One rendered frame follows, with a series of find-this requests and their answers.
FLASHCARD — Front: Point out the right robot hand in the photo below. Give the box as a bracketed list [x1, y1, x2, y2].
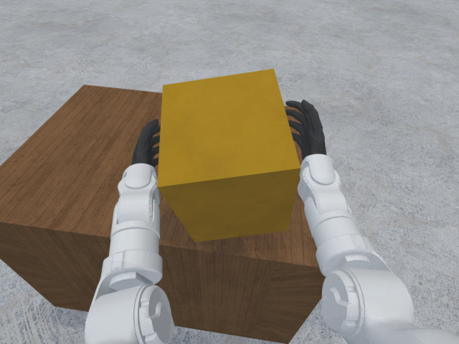
[285, 100, 326, 160]

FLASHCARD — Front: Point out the pedestal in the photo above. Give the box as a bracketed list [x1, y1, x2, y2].
[0, 85, 326, 344]

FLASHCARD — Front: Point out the robot right forearm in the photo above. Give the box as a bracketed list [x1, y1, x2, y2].
[298, 154, 414, 320]

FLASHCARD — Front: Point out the left robot upper arm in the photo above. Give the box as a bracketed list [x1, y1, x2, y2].
[85, 284, 174, 344]

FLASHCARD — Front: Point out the carton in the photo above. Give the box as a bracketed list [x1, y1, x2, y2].
[157, 69, 301, 242]

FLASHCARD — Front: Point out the left robot hand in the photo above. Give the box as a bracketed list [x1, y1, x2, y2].
[131, 119, 161, 168]

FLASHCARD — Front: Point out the robot left forearm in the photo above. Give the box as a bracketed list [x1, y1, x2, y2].
[85, 163, 162, 344]

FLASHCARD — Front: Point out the right robot upper arm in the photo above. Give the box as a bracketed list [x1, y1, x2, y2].
[321, 267, 459, 344]

